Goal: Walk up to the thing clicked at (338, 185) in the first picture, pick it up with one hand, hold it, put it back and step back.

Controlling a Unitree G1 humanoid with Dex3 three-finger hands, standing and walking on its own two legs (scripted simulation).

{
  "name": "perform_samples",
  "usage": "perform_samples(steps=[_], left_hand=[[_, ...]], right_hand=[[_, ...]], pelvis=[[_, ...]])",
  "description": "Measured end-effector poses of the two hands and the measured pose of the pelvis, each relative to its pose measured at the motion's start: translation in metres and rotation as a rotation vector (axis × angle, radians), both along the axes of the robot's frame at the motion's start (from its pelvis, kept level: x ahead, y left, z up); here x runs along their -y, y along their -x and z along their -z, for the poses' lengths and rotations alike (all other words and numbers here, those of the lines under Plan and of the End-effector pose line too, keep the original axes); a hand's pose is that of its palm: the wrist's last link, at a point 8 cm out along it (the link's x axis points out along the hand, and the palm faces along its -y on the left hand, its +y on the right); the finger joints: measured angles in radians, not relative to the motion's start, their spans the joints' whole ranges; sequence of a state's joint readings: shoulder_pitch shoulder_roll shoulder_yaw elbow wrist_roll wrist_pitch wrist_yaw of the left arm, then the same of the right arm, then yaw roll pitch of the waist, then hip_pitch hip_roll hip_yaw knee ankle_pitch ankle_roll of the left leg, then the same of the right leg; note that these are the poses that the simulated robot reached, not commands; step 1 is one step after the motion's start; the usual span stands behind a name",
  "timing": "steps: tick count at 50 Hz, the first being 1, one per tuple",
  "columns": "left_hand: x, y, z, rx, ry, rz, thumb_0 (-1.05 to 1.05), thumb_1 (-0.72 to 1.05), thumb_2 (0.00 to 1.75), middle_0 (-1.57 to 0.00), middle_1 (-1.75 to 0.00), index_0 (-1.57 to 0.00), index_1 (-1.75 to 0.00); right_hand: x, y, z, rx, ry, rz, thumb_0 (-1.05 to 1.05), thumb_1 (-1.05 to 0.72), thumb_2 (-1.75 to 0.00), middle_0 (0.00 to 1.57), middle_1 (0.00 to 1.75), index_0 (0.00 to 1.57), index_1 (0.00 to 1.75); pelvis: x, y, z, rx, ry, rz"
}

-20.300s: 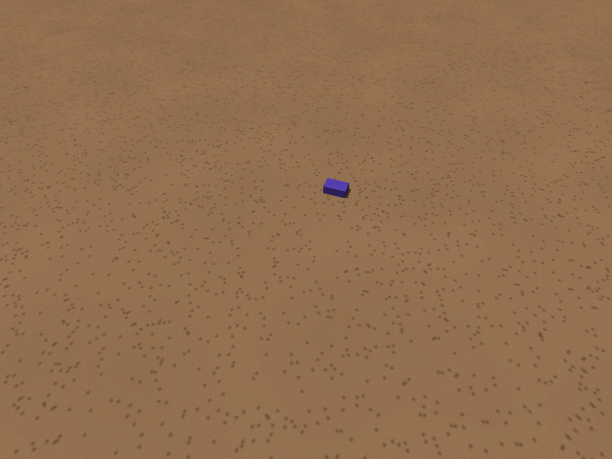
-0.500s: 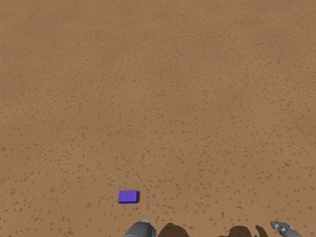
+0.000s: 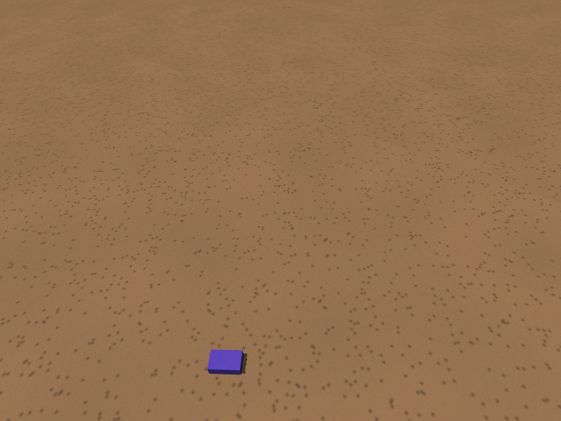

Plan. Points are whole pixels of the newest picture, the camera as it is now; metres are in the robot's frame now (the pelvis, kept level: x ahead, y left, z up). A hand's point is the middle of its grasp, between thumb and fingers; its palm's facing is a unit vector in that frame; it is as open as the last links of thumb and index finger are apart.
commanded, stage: walk up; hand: left
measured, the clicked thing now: (226, 362) +0.47 +0.24 -0.74
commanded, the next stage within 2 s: stand in 1.24 s
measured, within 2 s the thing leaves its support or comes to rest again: neither
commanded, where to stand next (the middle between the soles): +0.08 +0.02 m, yaw -2 degrees
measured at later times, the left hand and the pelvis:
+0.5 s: hand out of the picture +0.12 +0.27 -0.13, palm faces -0.01 -0.93 -0.37, open 7.4 cm; pelvis +0.02 +0.01 +0.02, yaw +0 degrees
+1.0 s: hand out of the picture +0.10 +0.26 -0.13, palm faces +0.00 -0.93 -0.36, open 7.4 cm; pelvis +0.02 +0.00 +0.02, yaw +0 degrees
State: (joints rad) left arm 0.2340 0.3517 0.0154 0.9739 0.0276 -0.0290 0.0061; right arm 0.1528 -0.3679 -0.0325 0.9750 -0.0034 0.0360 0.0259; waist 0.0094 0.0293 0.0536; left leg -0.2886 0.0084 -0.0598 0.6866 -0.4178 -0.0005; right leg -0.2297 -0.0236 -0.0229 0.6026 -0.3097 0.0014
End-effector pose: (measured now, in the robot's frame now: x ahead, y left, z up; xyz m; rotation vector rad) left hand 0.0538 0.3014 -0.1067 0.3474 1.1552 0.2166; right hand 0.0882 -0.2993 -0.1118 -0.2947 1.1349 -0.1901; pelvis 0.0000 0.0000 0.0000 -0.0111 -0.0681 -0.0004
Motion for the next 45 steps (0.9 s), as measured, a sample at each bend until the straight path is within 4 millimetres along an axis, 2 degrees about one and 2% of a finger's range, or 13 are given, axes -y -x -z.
perform_samples(steps=[5, 12, 23, 33, 45], left_hand=[[-0.004, -0.011, 0.0, -0.001, 0.021, -0.004, 0.0, 0.9, 0.9, -0.2, -0.3, -0.2, -0.3], [-0.012, -0.032, -0.005, 0.002, 0.022, 0.0, 0.0, 0.9, 0.9, -0.2, -0.3, -0.2, -0.3], [-0.011, -0.052, -0.015, -0.004, 0.005, 0.005, 0.0, 0.9, 0.9, -0.2, -0.3, -0.2, -0.3], [-0.004, -0.054, -0.017, -0.002, 0.01, -0.012, 0.0, 0.9, 0.9, -0.2, -0.3, -0.2, -0.3], [0.0, -0.044, -0.014, -0.037, 0.02, -0.024, 0.0, 0.9, 0.9, -0.2, -0.3, -0.2, -0.3]], right_hand=[[-0.004, 0.008, -0.002, -0.017, 0.008, 0.012, 0.01, -0.9, -0.9, 0.2, 0.29, 0.2, 0.3], [-0.014, 0.018, -0.007, -0.093, -0.002, 0.01, 0.01, -0.9, -0.9, 0.2, 0.3, 0.2, 0.3], [-0.013, -0.004, -0.007, -0.073, -0.012, 0.025, 0.01, -0.9, -0.9, 0.2, 0.3, 0.2, 0.3], [-0.008, -0.02, -0.01, -0.05, -0.014, 0.017, 0.01, -0.9, -0.9, 0.2, 0.3, 0.2, 0.3], [-0.005, -0.008, -0.009, -0.089, -0.006, 0.024, 0.01, -0.9, -0.9, 0.2, 0.3, 0.2, 0.3]], pelvis=[[-0.009, -0.003, -0.003, -0.005, -0.005, 0.002], [-0.008, -0.011, -0.012, -0.024, -0.002, 0.005], [-0.008, -0.017, -0.017, -0.025, -0.006, -0.001], [-0.004, -0.021, -0.019, -0.017, -0.009, -0.006], [-0.002, -0.02, -0.02, -0.018, -0.009, -0.007]])
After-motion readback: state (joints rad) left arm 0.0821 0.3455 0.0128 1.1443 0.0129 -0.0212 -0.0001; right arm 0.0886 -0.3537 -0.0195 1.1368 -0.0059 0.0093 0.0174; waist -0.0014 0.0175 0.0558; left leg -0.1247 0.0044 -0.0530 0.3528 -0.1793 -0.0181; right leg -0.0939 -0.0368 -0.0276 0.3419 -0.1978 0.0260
